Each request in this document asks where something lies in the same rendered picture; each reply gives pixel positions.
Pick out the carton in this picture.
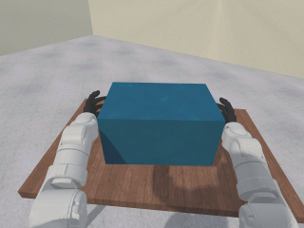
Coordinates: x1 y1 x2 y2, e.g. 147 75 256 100
97 82 226 166

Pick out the right robot upper arm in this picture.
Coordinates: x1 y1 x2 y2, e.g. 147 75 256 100
238 202 297 228

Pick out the robot left hand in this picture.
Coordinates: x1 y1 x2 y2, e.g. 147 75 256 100
83 90 106 119

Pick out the robot right forearm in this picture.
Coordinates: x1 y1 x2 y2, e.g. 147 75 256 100
221 122 299 228

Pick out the left robot upper arm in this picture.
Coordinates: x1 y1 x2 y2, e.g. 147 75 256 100
29 189 87 228

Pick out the robot right hand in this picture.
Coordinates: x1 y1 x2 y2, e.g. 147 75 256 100
217 97 237 124

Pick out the robot left forearm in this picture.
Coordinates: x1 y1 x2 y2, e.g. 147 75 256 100
28 112 99 228

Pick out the table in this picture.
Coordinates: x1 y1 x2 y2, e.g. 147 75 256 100
17 98 304 224

